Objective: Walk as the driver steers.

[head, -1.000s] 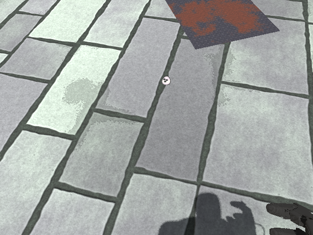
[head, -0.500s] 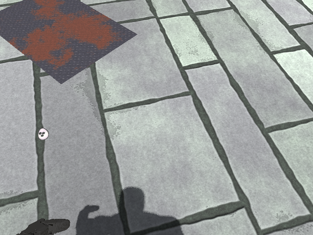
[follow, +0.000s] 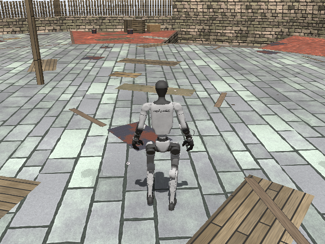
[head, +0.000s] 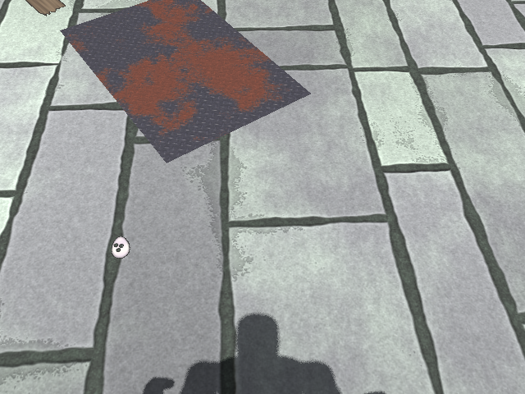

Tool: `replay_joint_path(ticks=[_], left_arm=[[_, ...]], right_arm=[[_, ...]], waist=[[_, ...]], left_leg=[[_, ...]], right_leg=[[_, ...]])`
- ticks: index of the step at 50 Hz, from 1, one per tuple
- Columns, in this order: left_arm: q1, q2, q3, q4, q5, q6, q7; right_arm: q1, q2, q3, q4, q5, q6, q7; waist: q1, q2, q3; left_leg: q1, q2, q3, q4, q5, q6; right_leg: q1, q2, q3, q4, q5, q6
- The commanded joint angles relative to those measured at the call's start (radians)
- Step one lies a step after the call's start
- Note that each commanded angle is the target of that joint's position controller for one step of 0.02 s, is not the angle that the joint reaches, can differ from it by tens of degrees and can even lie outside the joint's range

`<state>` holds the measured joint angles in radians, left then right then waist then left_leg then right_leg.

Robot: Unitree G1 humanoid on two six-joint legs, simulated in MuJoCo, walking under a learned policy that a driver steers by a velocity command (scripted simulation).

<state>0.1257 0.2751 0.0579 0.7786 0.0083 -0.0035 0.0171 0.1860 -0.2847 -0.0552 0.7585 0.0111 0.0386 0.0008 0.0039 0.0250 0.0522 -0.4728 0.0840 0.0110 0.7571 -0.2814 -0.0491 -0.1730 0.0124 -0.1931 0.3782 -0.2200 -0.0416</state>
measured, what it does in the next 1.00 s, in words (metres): steps on the spot, turning left: left foot, then right foot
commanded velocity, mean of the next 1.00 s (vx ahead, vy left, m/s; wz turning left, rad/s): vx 0.08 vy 0.00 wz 0.38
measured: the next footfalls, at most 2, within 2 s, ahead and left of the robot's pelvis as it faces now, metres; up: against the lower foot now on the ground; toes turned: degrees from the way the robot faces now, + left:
left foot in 0.08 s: +0.08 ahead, +0.13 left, +0.00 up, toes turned +6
right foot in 0.56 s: +0.14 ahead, -0.10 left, +0.00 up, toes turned +25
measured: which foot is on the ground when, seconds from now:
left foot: up 0.00-0.06, down 0.08-0.54, up 0.56-0.90, down 0.92-1.00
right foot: down 0.00-0.08, up 0.10-0.54, down 0.56-0.92, up 0.94-1.00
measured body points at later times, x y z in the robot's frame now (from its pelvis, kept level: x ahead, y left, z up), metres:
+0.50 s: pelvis +0.04 +0.01 +0.00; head +0.08 +0.03 +0.45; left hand +0.12 +0.33 -0.11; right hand +0.28 -0.22 -0.09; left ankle +0.04 +0.12 -0.74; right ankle +0.10 -0.12 -0.72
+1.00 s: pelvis +0.07 +0.03 +0.00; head +0.08 +0.05 +0.45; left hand +0.03 +0.32 -0.13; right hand +0.30 -0.16 -0.10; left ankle -0.01 +0.12 -0.74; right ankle +0.10 -0.11 -0.71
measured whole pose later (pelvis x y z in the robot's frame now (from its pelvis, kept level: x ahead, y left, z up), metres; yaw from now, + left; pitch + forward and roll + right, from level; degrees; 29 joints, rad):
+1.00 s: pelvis +0.07 +0.03 +0.00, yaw +23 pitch +1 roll +0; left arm 0.28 0.30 0.05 0.84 -0.04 -0.02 0.00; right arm 0.24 -0.26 -0.05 0.72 0.00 -0.04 -0.01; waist 0.02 -0.03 0.00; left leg -0.15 -0.01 0.02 0.42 -0.29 0.02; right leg -0.35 -0.01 0.06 0.80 -0.45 -0.02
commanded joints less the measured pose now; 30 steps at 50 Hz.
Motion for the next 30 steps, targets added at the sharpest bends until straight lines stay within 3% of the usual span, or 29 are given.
replay_joint_path(ticks=[1,3,4,5,6,7,8,9,10,12,18,24,26,27,28,29,30], left_arm=[[-0.015,0.179,0.05,-0.045,-0.019,0.009,0.009],[-0.011,0.174,0.052,-0.033,-0.036,0.016,0.014],[0.043,0.152,0.049,-0.016,-0.027,0.012,0.013],[0.027,0.11,0.035,-0.057,0.018,0.0,0.006],[-0.056,0.097,0.027,-0.088,0.024,-0.004,0.005],[-0.078,0.135,0.039,-0.082,0.003,-0.001,-0.001],[-0.074,0.129,0.04,-0.076,-0.015,0.002,0.001],[-0.064,0.129,0.043,-0.063,-0.012,0.006,0.009],[-0.064,0.146,0.05,-0.061,-0.005,0.011,0.018],[-0.04,0.125,0.046,-0.057,-0.007,0.012,0.02],[-0.063,0.105,0.038,-0.06,-0.013,0.011,0.018],[-0.043,0.124,0.045,-0.061,-0.02,-0.013,-0.003],[0.021,0.126,0.05,-0.043,-0.02,-0.025,-0.012],[0.051,0.154,0.06,-0.033,-0.013,-0.027,-0.011],[0.056,0.223,0.073,-0.043,0.004,-0.021,-0.003],[0.038,0.264,0.077,-0.045,0.037,-0.016,-0.005],[0.003,0.214,0.063,-0.069,0.035,-0.022,-0.003]], right_arm=[[-0.022,-0.098,-0.033,-0.096,0.002,-0.001,0.015],[0.021,-0.102,-0.041,-0.093,0.003,-0.007,0.021],[0.061,-0.163,-0.063,-0.089,-0.002,-0.011,0.011],[0.103,-0.299,-0.096,-0.103,-0.011,-0.012,-0.011],[0.134,-0.275,-0.084,-0.113,-0.034,-0.022,-0.006],[0.12,-0.237,-0.073,-0.117,-0.031,-0.038,0.002],[0.068,-0.218,-0.07,-0.12,-0.019,-0.049,-0.001],[0.022,-0.197,-0.066,-0.126,-0.001,-0.051,-0.004],[-0.013,-0.182,-0.059,-0.133,0.009,-0.046,-0.012],[-0.023,-0.188,-0.059,-0.143,-0.001,-0.037,-0.021],[-0.024,-0.213,-0.07,-0.153,-0.001,-0.018,-0.039],[-0.06,-0.207,-0.067,-0.166,0.002,-0.003,-0.03],[-0.093,-0.197,-0.063,-0.175,0.014,0.005,-0.034],[-0.081,-0.175,-0.056,-0.178,0.015,0.007,-0.038],[-0.026,-0.118,-0.041,-0.175,0.001,0.007,-0.036],[-0.019,-0.151,-0.054,-0.204,0.007,-0.003,-0.035],[0.001,-0.222,-0.074,-0.185,-0.007,-0.011,-0.035]], waist=[[0.005,-0.116,-0.081],[-0.027,-0.103,-0.101],[-0.03,-0.014,-0.137],[-0.011,0.249,-0.179],[-0.071,0.266,-0.247],[-0.079,0.122,-0.252],[-0.048,0.078,-0.21],[-0.028,0.034,-0.177],[-0.012,0.044,-0.163],[0.007,0.087,-0.175],[-0.016,0.112,-0.172],[-0.02,0.153,-0.149],[0.023,0.148,-0.151],[0.026,0.111,-0.157],[-0.013,-0.101,-0.177],[-0.032,-0.309,-0.12],[-0.027,-0.232,-0.111]], left_leg=[[0.016,-0.006,0.022,-0.074,-0.048,0.032],[0.139,-0.048,0.053,-0.261,0.108,0.073],[0.266,-0.028,-0.025,-0.348,0.376,0.116],[0.481,0.191,-0.337,-0.317,0.855,0.25],[0.538,0.324,-0.535,-0.356,0.924,0.434],[0.528,0.285,-0.459,-0.367,0.863,0.424],[0.498,0.226,-0.375,-0.359,0.77,0.364],[0.465,0.183,-0.333,-0.365,0.686,0.315],[0.427,0.162,-0.313,-0.379,0.634,0.291],[0.387,0.129,-0.297,-0.385,0.656,0.29],[0.343,0.1,-0.347,-0.384,0.469,0.278],[0.306,0.078,-0.48,-0.356,0.371,0.26],[0.281,0.038,-0.491,-0.31,0.344,0.218],[0.22,-0.005,-0.465,-0.262,0.229,0.172],[0.094,-0.114,-0.33,-0.057,-0.075,0.112],[-0.089,-0.232,-0.176,0.141,-0.381,0.058],[-0.092,-0.157,-0.2,0.332,-0.362,0.026]], right_leg=[[0.112,-0.346,0.171,-0.033,0.415,-0.171],[0.099,-0.305,0.118,0.092,0.433,-0.1],[0.043,-0.23,0.061,0.235,0.35,-0.027],[-0.241,-0.088,-0.011,0.527,-0.023,0.073],[-0.426,0.03,0.135,0.739,-0.485,0.109],[-0.458,-0.002,0.239,0.838,-0.468,0.099],[-0.484,-0.024,0.255,0.835,-0.386,0.089],[-0.497,-0.038,0.259,0.783,-0.317,0.09],[-0.471,-0.046,0.264,0.742,-0.262,0.095],[-0.409,-0.017,0.254,0.706,-0.199,0.115],[-0.318,0.008,0.274,0.457,-0.132,0.143],[-0.204,0.032,0.283,0.249,-0.136,0.114],[-0.09,0.032,0.263,0.043,-0.002,0.089],[0.009,-0.032,0.295,-0.034,0.099,0.062],[0.118,-0.245,0.487,-0.066,0.223,-0.017],[0.062,-0.407,0.713,-0.096,0.369,-0.201],[0.022,-0.436,0.714,-0.097,0.356,-0.261]])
